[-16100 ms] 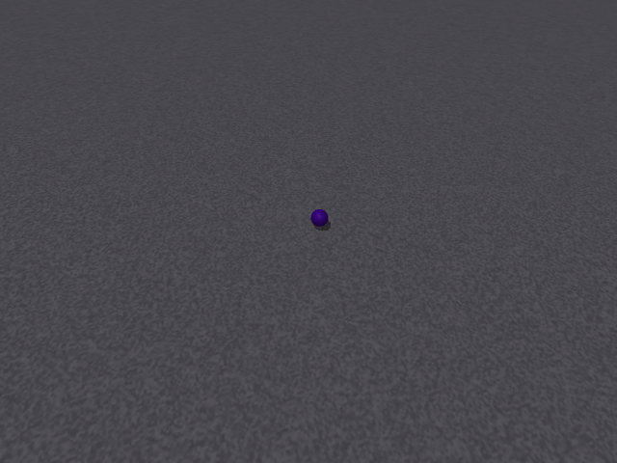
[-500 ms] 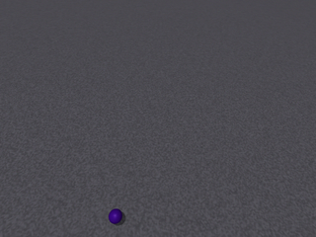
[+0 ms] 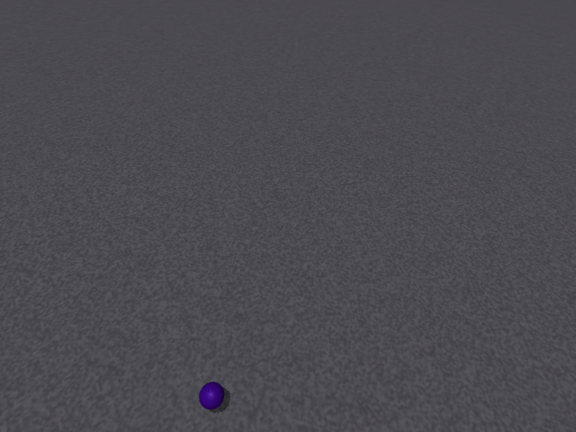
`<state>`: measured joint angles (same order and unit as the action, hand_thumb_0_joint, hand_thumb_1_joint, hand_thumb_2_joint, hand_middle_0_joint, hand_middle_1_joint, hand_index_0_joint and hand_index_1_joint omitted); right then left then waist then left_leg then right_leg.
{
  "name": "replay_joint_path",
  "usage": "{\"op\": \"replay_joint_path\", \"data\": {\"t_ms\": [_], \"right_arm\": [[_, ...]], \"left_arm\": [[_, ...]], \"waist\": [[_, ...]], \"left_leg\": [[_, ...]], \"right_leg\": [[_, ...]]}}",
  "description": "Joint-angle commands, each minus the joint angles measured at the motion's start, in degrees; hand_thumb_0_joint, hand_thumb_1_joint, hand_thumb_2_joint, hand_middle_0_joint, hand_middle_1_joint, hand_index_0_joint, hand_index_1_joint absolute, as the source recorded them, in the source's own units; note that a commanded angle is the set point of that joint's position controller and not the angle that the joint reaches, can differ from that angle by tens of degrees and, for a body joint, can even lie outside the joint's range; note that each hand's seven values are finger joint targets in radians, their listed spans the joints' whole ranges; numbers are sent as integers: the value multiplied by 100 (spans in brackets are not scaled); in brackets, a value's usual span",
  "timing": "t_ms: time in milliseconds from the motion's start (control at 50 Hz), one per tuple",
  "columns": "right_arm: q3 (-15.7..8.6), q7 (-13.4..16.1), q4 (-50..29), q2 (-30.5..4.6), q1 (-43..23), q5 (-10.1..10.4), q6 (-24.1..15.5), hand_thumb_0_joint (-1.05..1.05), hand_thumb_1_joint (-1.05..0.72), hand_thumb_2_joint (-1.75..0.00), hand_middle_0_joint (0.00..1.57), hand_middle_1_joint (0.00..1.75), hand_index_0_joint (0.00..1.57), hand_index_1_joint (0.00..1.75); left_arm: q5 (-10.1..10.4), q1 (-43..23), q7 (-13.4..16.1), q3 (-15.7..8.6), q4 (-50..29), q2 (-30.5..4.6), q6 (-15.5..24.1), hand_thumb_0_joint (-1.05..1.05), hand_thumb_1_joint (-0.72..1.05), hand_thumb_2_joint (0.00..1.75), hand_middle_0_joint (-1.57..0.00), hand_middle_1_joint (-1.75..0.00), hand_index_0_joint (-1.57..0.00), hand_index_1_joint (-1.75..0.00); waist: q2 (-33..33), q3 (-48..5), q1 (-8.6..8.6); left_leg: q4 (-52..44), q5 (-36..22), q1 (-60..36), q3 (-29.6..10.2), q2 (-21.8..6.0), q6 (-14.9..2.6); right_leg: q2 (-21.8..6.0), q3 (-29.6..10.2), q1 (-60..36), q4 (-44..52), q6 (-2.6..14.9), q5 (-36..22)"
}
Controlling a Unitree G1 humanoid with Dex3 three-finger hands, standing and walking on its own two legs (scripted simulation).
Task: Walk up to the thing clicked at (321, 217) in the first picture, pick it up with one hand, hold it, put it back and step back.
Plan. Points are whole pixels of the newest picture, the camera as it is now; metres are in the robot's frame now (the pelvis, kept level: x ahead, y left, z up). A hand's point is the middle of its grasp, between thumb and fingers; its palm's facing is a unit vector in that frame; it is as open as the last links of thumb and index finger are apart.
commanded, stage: stand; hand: left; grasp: from above
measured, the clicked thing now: (211, 395) +0.39 +0.23 -0.74
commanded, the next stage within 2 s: rise first in 0.68 s
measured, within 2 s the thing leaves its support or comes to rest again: neither
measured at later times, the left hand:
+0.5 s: hand out of the picture +0.08 +0.25 -0.16, palm faces -0.03 -0.94 -0.34, open 7.3 cm
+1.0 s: hand out of the picture +0.15 +0.25 -0.17, palm faces +0.00 -0.94 -0.34, open 8.7 cm
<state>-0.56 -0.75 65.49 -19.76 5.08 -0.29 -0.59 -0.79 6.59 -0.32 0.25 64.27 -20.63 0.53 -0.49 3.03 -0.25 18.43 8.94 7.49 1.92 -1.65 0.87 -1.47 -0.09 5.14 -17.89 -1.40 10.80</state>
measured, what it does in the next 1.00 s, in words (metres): stands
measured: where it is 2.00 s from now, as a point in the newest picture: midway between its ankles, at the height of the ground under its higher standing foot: outside the picture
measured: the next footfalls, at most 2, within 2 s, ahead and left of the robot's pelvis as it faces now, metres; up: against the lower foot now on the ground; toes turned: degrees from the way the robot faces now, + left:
none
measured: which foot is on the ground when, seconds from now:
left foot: down 0.00-1.00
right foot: down 0.00-1.00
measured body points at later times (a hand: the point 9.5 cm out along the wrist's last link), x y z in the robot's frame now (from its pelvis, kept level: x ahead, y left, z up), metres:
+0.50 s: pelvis +0.01 +0.00 +0.00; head +0.02 +0.00 +0.45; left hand +0.08 +0.30 -0.13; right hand +0.08 -0.30 -0.13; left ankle +0.01 +0.13 -0.75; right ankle -0.01 -0.13 -0.75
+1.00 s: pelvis +0.00 -0.01 -0.02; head +0.06 +0.01 +0.43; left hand +0.15 +0.30 -0.14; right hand +0.10 -0.28 -0.14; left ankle +0.01 +0.13 -0.75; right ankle -0.01 -0.13 -0.75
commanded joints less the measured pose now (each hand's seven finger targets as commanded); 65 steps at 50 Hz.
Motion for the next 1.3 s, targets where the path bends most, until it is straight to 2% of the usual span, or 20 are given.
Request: {"op": "replay_joint_path", "data": {"t_ms": [0,220,300,640,740,760,780,800,820,840,860,900,920,940,980,1040,1100,1180,1200,1280], "right_arm": [[-193,82,-318,-1242,-176,-25,-105,0,-90,-90,20,30,20,30],[-194,90,-338,-1254,-202,-21,-93,0,-90,-90,20,30,20,30],[-202,85,-368,-1245,-195,-18,-90,0,-90,-90,20,30,20,30],[-183,97,-376,-1225,-130,-21,-94,0,-90,-90,20,30,20,30],[-200,105,-394,-1234,-141,-17,-106,0,-90,-90,20,30,20,30],[-190,106,-385,-1219,-118,-15,-103,0,-94,-92,20,30,20,30],[26,212,-1972,-277,104,341,-371,0,-99,-93,20,30,20,30],[-9,262,-1689,-454,364,353,-370,0,-96,-92,20,30,20,30],[-122,315,-1695,-638,575,362,-319,0,-96,-92,20,30,20,30],[-224,311,-1765,-678,678,314,-297,0,-93,-91,20,30,20,30],[-266,311,-1956,-636,687,286,-301,0,-92,-91,20,30,20,30],[-459,304,-2123,-618,941,128,-378,0,-93,-91,20,30,20,30],[-469,263,-2305,-584,967,118,-381,0,-93,-91,20,30,20,30],[-469,242,-2455,-550,969,121,-387,0,-94,-91,20,30,20,30],[-503,233,-2703,-498,961,150,-386,0,-91,-90,20,30,20,30],[-490,200,-3045,-458,787,178,-371,0,-91,-90,20,30,20,30],[-501,160,-3238,-412,783,154,-435,0,-90,-90,20,30,20,30],[-531,134,-3315,-328,947,98,-553,0,-90,-90,20,30,20,30],[-541,136,-3529,-323,847,103,-603,0,-90,-90,20,30,20,30],[-560,180,-3710,-287,817,104,-672,0,-89,-90,20,30,20,30]], "left_arm": [[26,-209,72,-227,-339,-1214,122,0,90,90,-20,-30,-20,-30],[25,-197,83,-229,-337,-1184,119,0,90,90,-20,-30,-20,-30],[22,-181,87,-231,-341,-1202,137,0,90,90,-20,-30,-20,-30],[31,-175,82,-240,-330,-1189,123,0,90,90,-20,-30,-20,-30],[11,-161,92,-248,-358,-1203,126,0,90,90,-20,-30,-20,-30],[18,-145,93,-239,-349,-1200,121,0,82,98,-14,-38,-12,-38],[249,-2155,159,-308,-2360,-257,654,0,74,100,-21,-46,-16,-46],[229,-2703,196,-397,-1819,-512,575,0,66,98,-22,-53,-17,-54],[72,-1697,210,-746,-1014,-1102,397,0,58,95,-19,-61,-17,-62],[-83,-1378,134,-870,-389,-1176,266,0,50,94,-17,-69,-16,-70],[-199,-1723,38,-953,-505,-1305,264,0,42,94,-15,-77,-15,-77],[-510,-1050,-72,-1095,-395,-1187,224,0,26,93,-9,-93,-12,-91],[-627,-634,-84,-1264,-488,-1280,187,0,18,95,-7,-99,-9,-96],[-680,-463,-92,-1259,-596,-1176,135,0,10,96,-6,-102,-9,-99],[-793,-456,-62,-1159,-939,-1000,-40,0,-6,98,-3,-107,-5,-104],[-923,-554,27,-1226,-1448,-1052,-344,0,-30,101,-4,-107,-5,-106],[-1002,-485,51,-1138,-1625,-824,-469,0,-46,98,-6,-109,-7,-108],[-1139,-359,74,-1245,-2092,-830,-394,0,-52,100,-6,-108,-6,-108],[-1187,-523,76,-1219,-2682,-877,-338,0,-53,100,-7,-108,-6,-109],[-1349,108,91,-1226,-3225,-800,-455,0,-54,101,-6,-108,-5,-108]], "waist": [[132,-452,-18],[91,-382,-7],[70,-577,-13],[45,-405,-7],[67,-634,-4],[13,-501,-6],[134,6,-679],[66,-217,-476],[18,-170,-300],[-228,-339,-279],[-199,-473,-203],[8,-1323,-1],[332,-1583,175],[401,-1586,199],[362,-1730,143],[235,-1603,70],[98,-1483,-1],[262,-1666,-73],[320,-1886,-58],[341,-2132,-78]], "left_leg": [[-260,-621,-283,-505,-641,-152],[-257,-609,-267,-506,-632,-141],[-177,-946,-386,-505,-659,-154],[-245,-848,-254,-527,-630,-137],[-149,-1123,-429,-519,-673,-150],[-187,-1038,-348,-521,-651,-136],[223,-37,453,154,164,-156],[240,130,387,137,182,-167],[310,194,532,147,174,-154],[506,153,685,98,177,-166],[722,105,845,88,183,-181],[1111,-369,853,36,203,-127],[1227,-569,914,44,244,-84],[1300,-583,1008,45,260,-65],[1328,-756,1001,23,260,-65],[1539,-508,1299,-21,223,-80],[1977,-267,1744,-46,174,-82],[2652,97,2298,-93,118,-76],[2788,102,2361,-124,113,-81],[3211,185,2650,-121,105,-108]], "right_leg": [[-646,-469,140,296,213,-668],[-632,-441,163,338,211,-689],[-651,-417,39,271,214,-985],[-640,-395,78,314,212,-825],[-663,-382,-24,228,222,-1108],[-640,-366,31,265,214,-1024],[120,63,1343,-95,146,-499],[91,120,1053,-98,147,-271],[152,169,1074,-156,187,-66],[159,192,1193,-288,213,-7],[152,189,1302,-490,221,-44],[138,183,1233,-1000,236,-491],[125,181,1155,-1174,274,-606],[146,178,1224,-1280,275,-578],[169,201,1222,-1315,255,-716],[194,230,1577,-1480,238,-421],[221,267,2092,-1909,231,-129],[205,227,2851,-2630,223,219],[198,225,2950,-2767,227,226],[182,171,3283,-3090,218,261]]}}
